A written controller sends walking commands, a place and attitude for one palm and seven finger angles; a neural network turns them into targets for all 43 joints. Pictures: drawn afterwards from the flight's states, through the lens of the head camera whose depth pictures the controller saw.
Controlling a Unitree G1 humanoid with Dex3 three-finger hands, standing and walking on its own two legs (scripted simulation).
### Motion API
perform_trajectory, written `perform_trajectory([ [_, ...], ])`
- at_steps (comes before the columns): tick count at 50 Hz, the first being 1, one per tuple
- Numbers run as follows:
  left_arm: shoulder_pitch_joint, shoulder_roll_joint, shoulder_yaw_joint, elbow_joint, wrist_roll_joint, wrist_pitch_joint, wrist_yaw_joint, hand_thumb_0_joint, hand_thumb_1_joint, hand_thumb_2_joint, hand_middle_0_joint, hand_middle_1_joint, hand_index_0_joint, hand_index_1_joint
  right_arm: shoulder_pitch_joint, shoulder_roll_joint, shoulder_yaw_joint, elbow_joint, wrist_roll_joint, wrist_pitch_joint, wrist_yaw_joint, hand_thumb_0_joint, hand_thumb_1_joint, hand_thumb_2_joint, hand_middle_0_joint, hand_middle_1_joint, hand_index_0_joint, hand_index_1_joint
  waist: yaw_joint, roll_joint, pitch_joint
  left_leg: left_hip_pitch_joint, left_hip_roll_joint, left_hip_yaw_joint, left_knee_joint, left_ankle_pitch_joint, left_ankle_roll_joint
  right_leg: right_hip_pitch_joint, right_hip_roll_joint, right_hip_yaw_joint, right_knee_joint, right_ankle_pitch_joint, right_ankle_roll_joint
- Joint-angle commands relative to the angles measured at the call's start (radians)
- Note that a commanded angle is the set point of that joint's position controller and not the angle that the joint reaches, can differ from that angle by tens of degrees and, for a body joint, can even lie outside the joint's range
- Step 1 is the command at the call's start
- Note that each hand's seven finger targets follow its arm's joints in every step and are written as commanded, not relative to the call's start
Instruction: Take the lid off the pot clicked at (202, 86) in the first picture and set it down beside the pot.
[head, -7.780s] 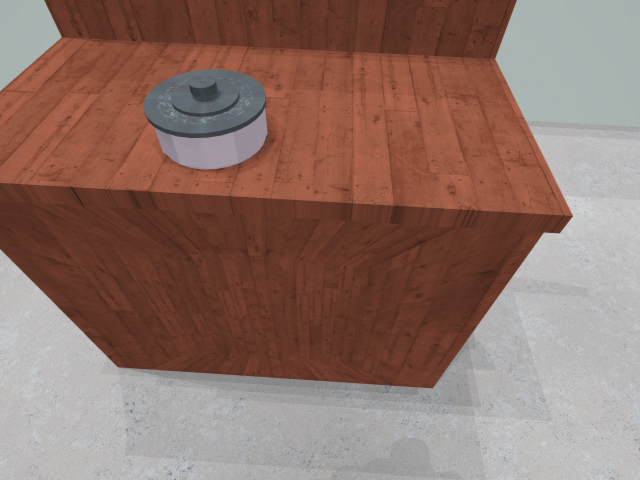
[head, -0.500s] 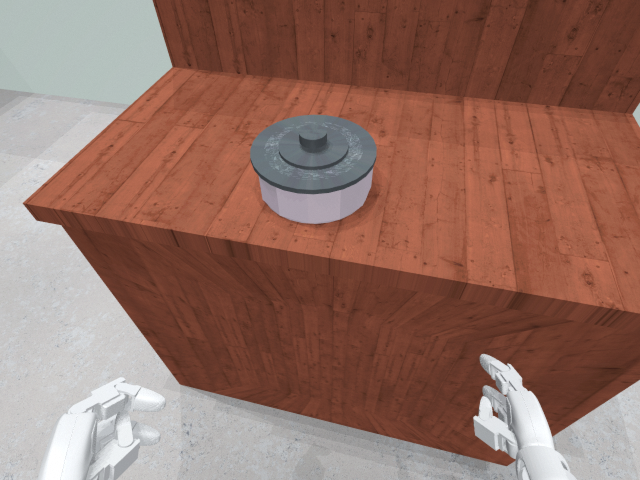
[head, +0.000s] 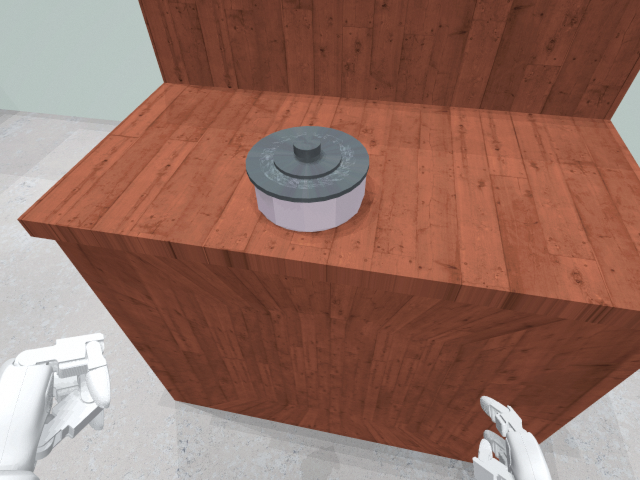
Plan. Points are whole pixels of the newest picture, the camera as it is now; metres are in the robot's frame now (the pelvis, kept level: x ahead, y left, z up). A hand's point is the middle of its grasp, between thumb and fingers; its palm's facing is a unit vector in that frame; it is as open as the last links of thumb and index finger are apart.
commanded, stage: raise the hand higher, near the body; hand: left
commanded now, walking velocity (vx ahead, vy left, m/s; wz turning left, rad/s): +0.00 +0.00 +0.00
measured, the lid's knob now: (307, 146) +0.54 +0.10 +0.15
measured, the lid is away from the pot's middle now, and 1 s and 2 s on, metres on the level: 0.00 0.00 0.00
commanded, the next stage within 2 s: reach forward and open the fingers in 0.52 s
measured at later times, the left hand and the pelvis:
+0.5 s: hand (56, 349) +0.16 +0.24 +0.19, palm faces +0.38 -0.83 -0.40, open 3.1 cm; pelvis -0.01 +0.02 +0.00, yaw +0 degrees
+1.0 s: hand (23, 333) +0.17 +0.28 +0.19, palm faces +0.13 +0.00 -0.99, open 3.0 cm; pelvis -0.04 +0.00 -0.01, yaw +2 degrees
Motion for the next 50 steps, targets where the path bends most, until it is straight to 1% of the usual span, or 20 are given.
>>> perform_trajectory([
  [1, 0.003, 0.141, 0.145, -0.168, -0.012, -0.07, 0.027, 0.0, 0.9, 0.9, -1.3, -1.5, -1.3, -1.5, -0.168, -0.107, -0.041, -0.176, 0.002, -0.062, 0.004, 0.0, -0.9, -0.9, 0.2, 0.3, 0.2, 0.3, 0.005, -0.046, -0.054, 0.147, -0.012, 0.019, -0.03, 0.157, 0.006, -0.145, 0.016, -0.026, -0.069, 0.115, 0.01],
  [2, -0.013, 0.112, 0.11, -0.194, -0.013, -0.077, 0.022, 0.0, 0.9, 0.9, -1.3, -1.5, -1.3, -1.5, -0.158, -0.099, -0.036, -0.177, 0.003, -0.061, 0.005, 0.0, -0.9, -0.9, 0.2, 0.3, 0.2, 0.3, 0.005, -0.035, -0.042, 0.139, -0.009, 0.013, -0.04, 0.152, 0.006, -0.136, 0.012, -0.029, -0.061, 0.106, 0.006],
  [6, -0.086, 0.166, 0.145, -0.277, -0.012, -0.097, 0.03, 0.0, 0.9, 0.9, -1.3, -1.5, -1.3, -1.5, -0.164, -0.115, -0.033, -0.185, 0.002, -0.077, 0.008, 0.0, -0.9, -0.9, 0.2, 0.3, 0.2, 0.3, 0.002, 0.024, -0.08, 0.153, -0.006, 0.009, -0.036, 0.133, 0.001, -0.131, 0.017, -0.024, -0.065, 0.084, 0.007],
  [7, -0.107, 0.149, 0.12, -0.314, -0.01, -0.105, 0.029, 0.0, 0.9, 0.9, -1.3, -1.5, -1.3, -1.5, -0.156, -0.107, -0.028, -0.185, 0.0, -0.083, 0.007, 0.0, -0.9, -0.9, 0.2, 0.3, 0.2, 0.3, 0.001, 0.022, -0.086, 0.15, -0.003, 0.001, -0.039, 0.144, 0.002, -0.123, 0.015, -0.026, -0.056, 0.09, 0.004],
  [11, -0.083, 0.16, 0.165, -0.249, -0.016, -0.097, 0.032, 0.0, 0.9, 0.9, -1.3, -1.5, -1.3, -1.5, -0.162, -0.11, -0.03, -0.175, -0.002, -0.079, 0.018, 0.0, -0.9, -0.9, 0.2, 0.3, 0.2, 0.3, 0.006, -0.019, -0.059, 0.139, 0.003, -0.003, -0.046, 0.134, -0.004, -0.129, 0.025, -0.032, -0.058, 0.079, 0.001],
  [14, -0.157, 0.139, 0.144, -0.254, -0.022, -0.108, 0.026, 0.0, 0.9, 0.9, -1.3, -1.5, -1.3, -1.5, -0.158, -0.104, -0.025, -0.168, -0.001, -0.072, 0.017, 0.0, -0.9, -0.9, 0.2, 0.3, 0.2, 0.3, -0.001, -0.005, -0.023, 0.126, 0.006, -0.006, -0.061, 0.095, -0.006, -0.14, 0.018, -0.031, -0.059, 0.048, -0.002],
  [20, -0.254, 0.161, 0.153, -0.322, -0.022, -0.13, 0.033, 0.0, 0.9, 0.9, -1.3, -1.5, -1.3, -1.5, -0.156, -0.108, -0.016, -0.165, -0.006, -0.09, 0.019, 0.0, -0.9, -0.9, 0.2, 0.3, 0.2, 0.3, -0.002, 0.052, -0.069, 0.147, 0.013, -0.023, -0.068, 0.056, -0.008, -0.129, 0.019, -0.027, -0.055, 0.023, -0.005],
  [21, -0.228, 0.183, 0.192, -0.303, -0.025, -0.125, 0.035, 0.0, 0.9, 0.9, -1.3, -1.5, -1.3, -1.5, -0.161, -0.109, -0.016, -0.164, -0.005, -0.09, 0.023, 0.0, -0.9, -0.9, 0.2, 0.3, 0.2, 0.3, 0.003, 0.027, -0.077, 0.14, 0.011, -0.023, -0.067, 0.061, -0.011, -0.118, 0.027, -0.027, -0.054, 0.027, -0.006],
  [23, -0.258, 0.17, 0.185, -0.287, -0.027, -0.13, 0.031, 0.0, 0.9, 0.9, -1.3, -1.5, -1.3, -1.5, -0.166, -0.102, -0.017, -0.156, -0.006, -0.086, 0.021, 0.0, -0.9, -0.9, 0.2, 0.3, 0.2, 0.3, 0.002, -0.004, -0.036, 0.124, 0.013, -0.02, -0.073, 0.048, -0.012, -0.128, 0.022, -0.027, -0.062, 0.013, -0.008],
  [31, -0.328, 0.199, 0.233, -0.313, -0.038, -0.149, 0.028, 0.0, 0.9, 0.9, -1.3, -1.5, -1.3, -1.5, -0.177, -0.106, -0.014, -0.149, -0.004, -0.09, 0.03, 0.0, -0.9, -0.9, 0.2, 0.3, 0.2, 0.3, 0.005, 0.033, -0.079, 0.143, 0.013, -0.02, -0.07, 0.055, -0.013, -0.113, 0.026, -0.023, -0.058, 0.021, -0.01],
  [32, -0.404, 0.439, 0.172, -0.353, 0.32, -0.05, 0.051, 0.0, 0.872, 0.921, -1.294, -1.465, -1.294, -1.465, -0.148, -0.178, 0.011, -0.188, -0.042, -0.021, 0.042, 0.0, -0.9, -0.9, 0.2, 0.3, 0.2, 0.3, 0.02, 0.155, -0.107, -0.012, -0.006, -0.026, -0.045, 0.059, -0.025, -0.142, 0.01, -0.04, 0.099, 0.036, 0.002],
  [33, -0.415, 0.314, 0.141, -0.387, 0.302, -0.001, 0.055, 0.0, 0.846, 0.942, -1.288, -1.429, -1.288, -1.429, -0.186, -0.124, 0.004, -0.239, -0.028, 0.013, 0.054, 0.0, -0.9, -0.9, 0.2, 0.3, 0.2, 0.3, 0.03, 0.165, -0.068, -0.059, -0.003, -0.031, -0.063, 0.034, -0.027, -0.159, 0.013, -0.071, 0.126, 0.012, -0.011],
  [34, -0.44, 0.314, 0.143, -0.36, 0.299, 0.012, 0.056, 0.0, 0.821, 0.963, -1.283, -1.394, -1.283, -1.394, -0.19, -0.134, 0.001, -0.23, -0.024, 0.027, 0.059, 0.0, -0.9, -0.9, 0.2, 0.3, 0.2, 0.3, 0.017, 0.127, -0.04, -0.081, -0.002, -0.033, -0.069, -0.001, -0.024, -0.177, 0.015, -0.078, 0.13, -0.01, -0.013],
  [35, -0.376, 0.357, 0.169, -0.301, 0.374, 0.043, 0.056, 0.0, 0.797, 0.984, -1.278, -1.358, -1.278, -1.358, -0.183, -0.143, -0.013, -0.224, -0.019, 0.049, 0.064, 0.0, -0.9, -0.9, 0.2, 0.3, 0.2, 0.3, 0.043, 0.124, -0.053, -0.066, 0.006, -0.024, -0.063, -0.046, -0.024, -0.185, 0.019, -0.07, 0.143, -0.045, -0.014],
  [36, -0.269, 0.384, 0.198, -0.295, 0.413, 0.086, 0.046, 0.0, 0.773, 1.005, -1.273, -1.323, -1.273, -1.323, -0.202, -0.142, -0.009, -0.262, -0.003, 0.075, 0.074, 0.0, -0.9, -0.9, 0.2, 0.3, 0.2, 0.3, 0.064, 0.107, -0.07, -0.084, 0.006, -0.014, -0.045, -0.026, -0.022, -0.161, 0.03, -0.061, 0.148, -0.032, -0.016],
  [38, -0.349, 0.472, 0.2, -0.334, 0.489, 0.13, 0.021, 0.0, 0.723, 1.047, -1.263, -1.252, -1.263, -1.252, -0.216, -0.159, -0.007, -0.278, 0.007, 0.138, 0.07, 0.0, -0.9, -0.9, 0.2, 0.3, 0.2, 0.3, 0.065, 0.04, -0.144, -0.079, -0.008, 0.016, 0.003, 0.008, -0.014, -0.157, 0.017, -0.04, 0.161, -0.045, -0.013],
  [40, -0.443, 0.533, 0.199, -0.283, 0.575, 0.157, 0.008, 0.0, 0.668, 1.089, -1.251, -1.181, -1.251, -1.181, -0.219, -0.157, -0.008, -0.27, 0.007, 0.167, 0.065, 0.0, -0.9, -0.9, 0.2, 0.3, 0.2, 0.3, 0.051, -0.026, -0.162, -0.07, -0.013, 0.009, 0.042, 0.022, -0.005, -0.192, 0.011, -0.024, 0.158, -0.065, -0.008],
  [43, -0.526, 0.622, 0.203, -0.179, 0.663, 0.195, -0.06, 0.0, 0.572, 1.152, -1.229, -1.074, -1.229, -1.074, -0.231, -0.17, -0.011, -0.248, 0.022, 0.196, 0.06, 0.0, -0.9, -0.9, 0.2, 0.3, 0.2, 0.3, 0.043, -0.03, -0.204, -0.037, -0.021, 0.004, 0.069, 0.062, 0.004, -0.201, 0.005, -0.003, 0.15, -0.034, -0.002],
  [47, -0.644, 0.644, 0.152, -0.096, 0.688, 0.223, -0.185, 0.0, 0.426, 1.236, -1.193, -0.932, -1.193, -0.932, -0.253, -0.177, -0.001, -0.232, 0.04, 0.199, 0.058, 0.0, -0.9, -0.9, 0.2, 0.3, 0.2, 0.3, 0.031, -0.022, -0.204, -0.008, -0.038, -0.011, 0.058, 0.101, 0.011, -0.194, -0.001, -0.013, 0.124, 0.021, 0.007],
  [50, -0.724, 0.613, 0.073, -0.031, 0.672, 0.22, -0.28, 0.0, 0.311, 1.299, -1.162, -0.826, -1.162, -0.826, -0.272, -0.174, 0.006, -0.223, 0.05, 0.182, 0.042, 0.0, -0.9, -0.9, 0.2, 0.3, 0.2, 0.3, 0.017, -0.037, -0.132, -0.005, -0.05, -0.014, 0.025, 0.056, 0.016, -0.221, 0.004, -0.027, 0.088, -0.011, 0.018],
])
